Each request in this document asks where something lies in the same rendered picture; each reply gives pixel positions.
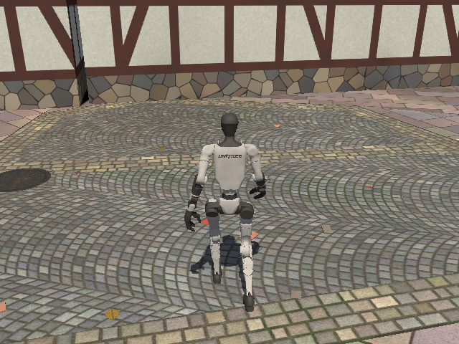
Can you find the left robot thigh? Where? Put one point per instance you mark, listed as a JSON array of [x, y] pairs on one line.
[[212, 213]]

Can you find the left robot upper arm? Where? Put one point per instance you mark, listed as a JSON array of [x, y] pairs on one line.
[[206, 152]]

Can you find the robot torso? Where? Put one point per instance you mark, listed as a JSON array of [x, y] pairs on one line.
[[229, 172]]

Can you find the robot right forearm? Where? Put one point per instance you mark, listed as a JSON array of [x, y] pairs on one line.
[[261, 184]]

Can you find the right robot hand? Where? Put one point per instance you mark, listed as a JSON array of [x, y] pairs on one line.
[[262, 193]]

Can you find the left robot hand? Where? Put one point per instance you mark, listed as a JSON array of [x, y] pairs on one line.
[[187, 219]]

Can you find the right robot upper arm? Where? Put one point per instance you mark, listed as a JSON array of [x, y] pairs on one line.
[[252, 151]]

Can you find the robot left forearm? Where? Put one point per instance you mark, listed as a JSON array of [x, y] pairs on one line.
[[194, 196]]

